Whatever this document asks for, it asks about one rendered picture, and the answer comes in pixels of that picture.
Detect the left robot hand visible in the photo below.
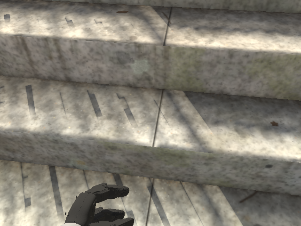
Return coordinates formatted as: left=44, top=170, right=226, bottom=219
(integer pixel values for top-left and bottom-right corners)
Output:
left=65, top=183, right=135, bottom=226

